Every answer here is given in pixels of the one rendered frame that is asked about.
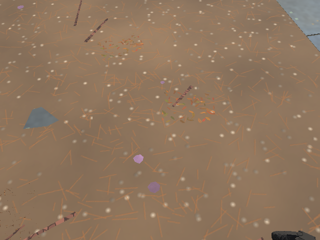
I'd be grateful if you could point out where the right robot hand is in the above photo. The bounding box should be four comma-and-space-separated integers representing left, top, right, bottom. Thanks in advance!
271, 230, 316, 240

